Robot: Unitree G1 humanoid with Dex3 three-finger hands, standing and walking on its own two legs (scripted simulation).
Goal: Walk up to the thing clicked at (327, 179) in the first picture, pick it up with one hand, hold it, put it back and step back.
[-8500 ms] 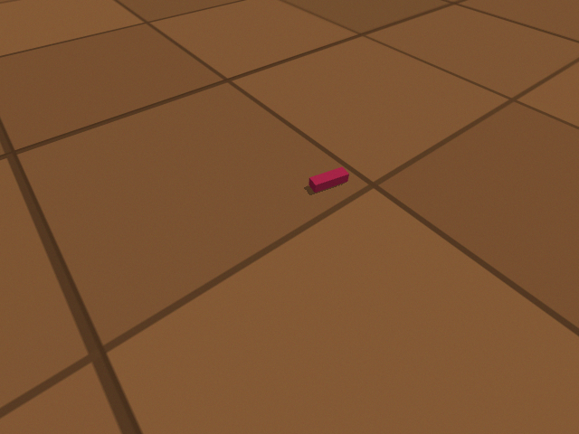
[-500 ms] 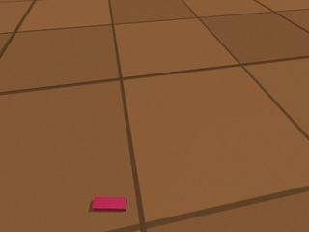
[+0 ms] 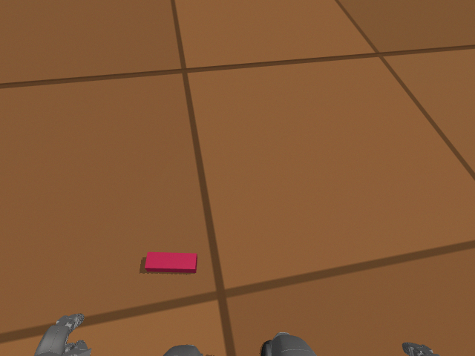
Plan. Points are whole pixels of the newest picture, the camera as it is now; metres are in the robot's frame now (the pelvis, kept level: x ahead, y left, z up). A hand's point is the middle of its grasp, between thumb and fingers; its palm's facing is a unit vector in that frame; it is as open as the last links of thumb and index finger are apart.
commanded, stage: walk up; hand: left
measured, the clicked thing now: (172, 262) +0.49 +0.23 -0.73
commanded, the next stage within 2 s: none
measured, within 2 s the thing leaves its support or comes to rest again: neither
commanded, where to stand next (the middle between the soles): +0.09 +0.01 m, yaw -1 degrees
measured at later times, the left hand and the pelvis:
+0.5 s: hand out of the picture +0.01 +0.27 -0.15, palm faces -0.12 -0.91 -0.40, open 7.3 cm; pelvis -0.11 +0.01 +0.00, yaw -6 degrees
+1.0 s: hand out of the picture -0.13 +0.25 -0.14, palm faces +0.03 -0.94 -0.35, open 7.3 cm; pelvis -0.25 -0.02 +0.00, yaw +1 degrees
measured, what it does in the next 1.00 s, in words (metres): walks backwards: left foot, then right foot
